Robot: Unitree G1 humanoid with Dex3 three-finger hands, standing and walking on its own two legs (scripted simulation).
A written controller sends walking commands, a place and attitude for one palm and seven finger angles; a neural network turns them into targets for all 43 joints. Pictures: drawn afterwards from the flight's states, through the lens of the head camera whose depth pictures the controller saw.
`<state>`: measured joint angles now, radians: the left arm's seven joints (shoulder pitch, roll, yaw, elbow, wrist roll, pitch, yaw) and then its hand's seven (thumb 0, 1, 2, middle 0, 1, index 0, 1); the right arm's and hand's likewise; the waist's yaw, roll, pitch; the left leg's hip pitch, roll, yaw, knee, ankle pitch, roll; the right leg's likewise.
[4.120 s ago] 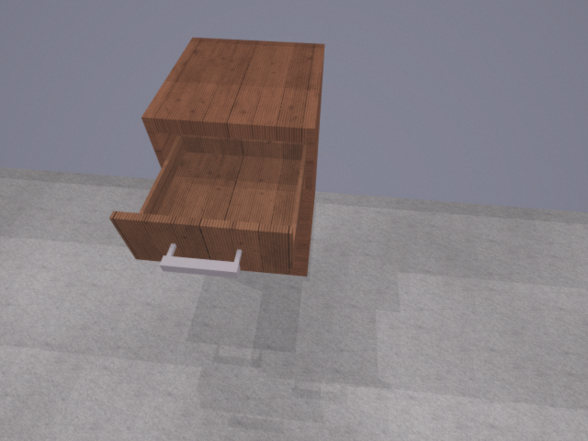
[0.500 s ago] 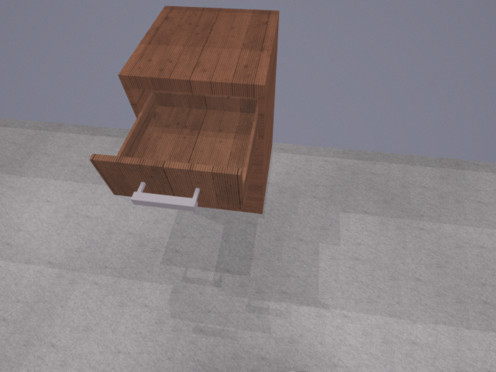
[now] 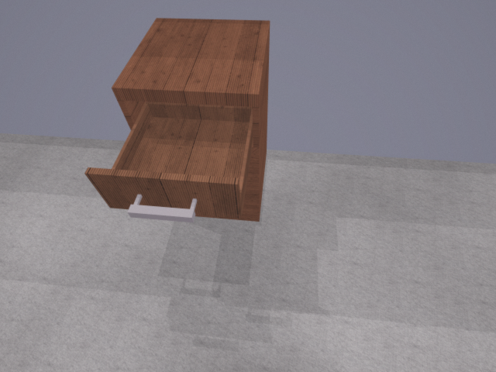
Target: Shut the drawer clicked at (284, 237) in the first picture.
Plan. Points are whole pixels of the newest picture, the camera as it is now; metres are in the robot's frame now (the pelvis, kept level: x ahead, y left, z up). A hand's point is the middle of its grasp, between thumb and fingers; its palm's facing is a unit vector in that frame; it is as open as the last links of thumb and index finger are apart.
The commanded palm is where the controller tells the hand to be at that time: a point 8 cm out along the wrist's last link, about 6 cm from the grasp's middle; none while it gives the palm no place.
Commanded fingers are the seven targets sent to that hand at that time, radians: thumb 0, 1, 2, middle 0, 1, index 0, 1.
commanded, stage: take the last steps up to it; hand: left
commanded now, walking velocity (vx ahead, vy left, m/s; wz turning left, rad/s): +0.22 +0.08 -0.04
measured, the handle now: (164, 206) +0.51 +0.26 -0.18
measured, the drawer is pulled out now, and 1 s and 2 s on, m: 0.29 0.29 0.29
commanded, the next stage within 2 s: come to a stop and stand still in 0.34 s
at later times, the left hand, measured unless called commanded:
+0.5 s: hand (213, 275) +0.31 +0.10 -0.13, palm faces -0.17 -0.97 -0.18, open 7.4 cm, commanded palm none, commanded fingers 0.00 0.90 0.90 -0.20 -0.30 -0.20 -0.30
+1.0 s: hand (190, 323) +0.23 +0.15 -0.20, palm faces +0.04 -0.96 -0.27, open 7.4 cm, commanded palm none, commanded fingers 0.00 0.90 0.90 -0.20 -0.30 -0.20 -0.30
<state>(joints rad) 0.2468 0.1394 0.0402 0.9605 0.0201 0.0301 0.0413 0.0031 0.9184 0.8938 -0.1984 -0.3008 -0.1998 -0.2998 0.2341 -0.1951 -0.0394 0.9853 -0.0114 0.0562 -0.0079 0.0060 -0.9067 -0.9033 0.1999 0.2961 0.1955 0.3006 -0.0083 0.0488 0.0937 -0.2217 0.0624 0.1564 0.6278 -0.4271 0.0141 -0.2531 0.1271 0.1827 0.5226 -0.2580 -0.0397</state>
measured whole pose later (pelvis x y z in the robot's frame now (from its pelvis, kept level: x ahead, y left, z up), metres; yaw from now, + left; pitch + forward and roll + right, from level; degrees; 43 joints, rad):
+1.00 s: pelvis +0.21 -0.07 -0.02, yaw -3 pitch +1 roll +0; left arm 0.23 0.26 0.09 0.99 0.01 0.08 0.04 0.01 0.91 0.89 -0.20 -0.30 -0.20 -0.30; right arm 0.09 -0.19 -0.05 0.88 -0.01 0.02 -0.03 0.00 -0.91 -0.90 0.20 0.30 0.19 0.30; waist 0.05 -0.07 0.13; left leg -0.27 0.03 -0.04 0.68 -0.42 -0.04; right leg -0.43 0.00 0.17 0.89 -0.49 0.06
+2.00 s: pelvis +0.22 -0.07 +0.00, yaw -6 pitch -2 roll -1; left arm 0.29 0.16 0.00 1.05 0.01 0.00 0.05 0.00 0.92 0.89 -0.20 -0.30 -0.20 -0.30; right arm 0.28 -0.18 -0.01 1.02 -0.01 0.00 -0.03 0.01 -0.92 -0.90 0.20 0.30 0.19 0.30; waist 0.00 0.01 0.01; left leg -0.24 0.01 0.02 0.58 -0.31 0.02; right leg -0.16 0.02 0.01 0.53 -0.34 0.00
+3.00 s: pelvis +0.19 -0.01 +0.00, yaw -8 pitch +2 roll +1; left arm 0.19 0.18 0.05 0.98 0.02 0.05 0.04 0.01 0.91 0.89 -0.20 -0.30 -0.20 -0.30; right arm 0.19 -0.19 -0.03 0.93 -0.03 0.05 -0.01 0.00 -0.90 -0.90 0.20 0.30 0.20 0.30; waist 0.00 0.03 0.06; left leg -0.34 -0.09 0.12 0.49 -0.20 0.12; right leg -0.31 -0.05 -0.09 0.81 -0.51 -0.01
